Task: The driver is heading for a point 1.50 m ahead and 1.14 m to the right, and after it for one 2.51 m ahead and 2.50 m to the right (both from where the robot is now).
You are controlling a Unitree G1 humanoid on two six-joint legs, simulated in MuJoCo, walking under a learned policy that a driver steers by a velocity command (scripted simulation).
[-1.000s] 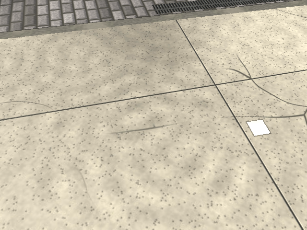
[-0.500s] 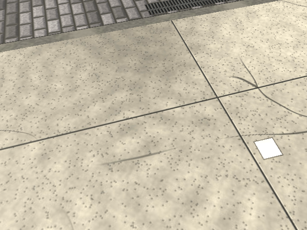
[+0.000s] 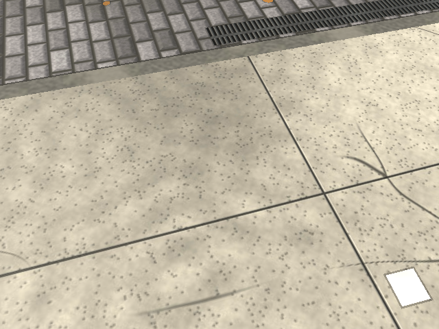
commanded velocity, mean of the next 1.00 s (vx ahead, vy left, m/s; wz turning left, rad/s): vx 0.50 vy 0.00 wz -0.54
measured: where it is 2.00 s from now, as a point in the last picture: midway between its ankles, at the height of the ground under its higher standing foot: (384, 206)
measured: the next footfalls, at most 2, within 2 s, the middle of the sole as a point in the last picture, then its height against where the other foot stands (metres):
right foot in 0.44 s outside the picture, level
left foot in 1.00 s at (273, 241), level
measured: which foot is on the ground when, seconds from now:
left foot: down 0.00-0.46, up 0.48-0.98, down 1.00-1.00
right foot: up 0.00-0.42, down 0.44-1.00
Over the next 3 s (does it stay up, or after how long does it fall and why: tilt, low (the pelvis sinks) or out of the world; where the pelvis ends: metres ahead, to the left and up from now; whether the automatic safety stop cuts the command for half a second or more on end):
stays up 1.20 -0.94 0.01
